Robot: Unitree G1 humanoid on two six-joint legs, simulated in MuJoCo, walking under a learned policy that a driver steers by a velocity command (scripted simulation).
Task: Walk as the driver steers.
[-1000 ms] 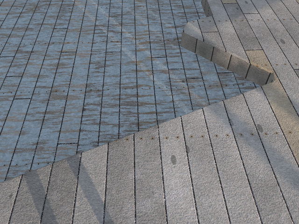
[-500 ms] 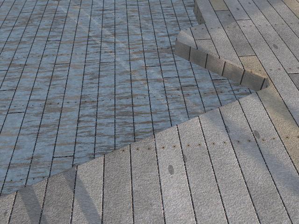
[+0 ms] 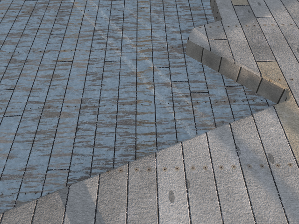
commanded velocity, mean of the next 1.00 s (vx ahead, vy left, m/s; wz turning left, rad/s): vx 0.49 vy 0.00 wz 0.00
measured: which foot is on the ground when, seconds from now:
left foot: up 0.00-0.14, down 0.16-0.74, up 0.76-1.00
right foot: down 0.00-0.18, up 0.20-0.72, down 0.74-1.00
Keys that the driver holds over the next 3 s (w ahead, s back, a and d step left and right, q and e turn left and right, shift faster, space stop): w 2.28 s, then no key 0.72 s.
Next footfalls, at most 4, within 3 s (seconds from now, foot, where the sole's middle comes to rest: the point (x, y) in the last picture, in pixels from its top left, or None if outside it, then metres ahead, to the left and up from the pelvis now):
0.16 left None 0.29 0.09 -0.78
0.74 right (182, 199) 0.60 -0.08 -0.78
1.26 left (146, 164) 0.78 0.10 -0.78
1.80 right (183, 124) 1.15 -0.12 -0.93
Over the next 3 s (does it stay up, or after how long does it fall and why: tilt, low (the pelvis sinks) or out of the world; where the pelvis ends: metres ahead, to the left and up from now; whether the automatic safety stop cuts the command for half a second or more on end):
stays up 1.45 -0.02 -0.15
